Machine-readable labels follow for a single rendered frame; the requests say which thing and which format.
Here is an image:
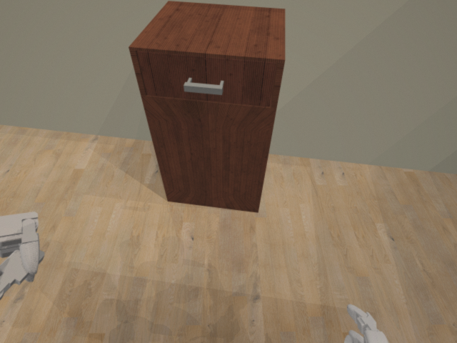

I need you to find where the drawer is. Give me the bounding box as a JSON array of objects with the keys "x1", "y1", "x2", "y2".
[{"x1": 137, "y1": 51, "x2": 276, "y2": 106}]

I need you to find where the cabinet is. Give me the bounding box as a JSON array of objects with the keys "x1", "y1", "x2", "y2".
[{"x1": 129, "y1": 1, "x2": 285, "y2": 213}]

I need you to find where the left robot hand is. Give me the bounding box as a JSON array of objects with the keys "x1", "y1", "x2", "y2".
[{"x1": 0, "y1": 212, "x2": 45, "y2": 300}]

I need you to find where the right robot hand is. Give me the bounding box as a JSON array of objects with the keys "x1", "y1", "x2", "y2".
[{"x1": 344, "y1": 304, "x2": 388, "y2": 343}]

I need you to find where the handle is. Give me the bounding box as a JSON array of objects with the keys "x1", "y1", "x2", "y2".
[{"x1": 184, "y1": 78, "x2": 224, "y2": 95}]

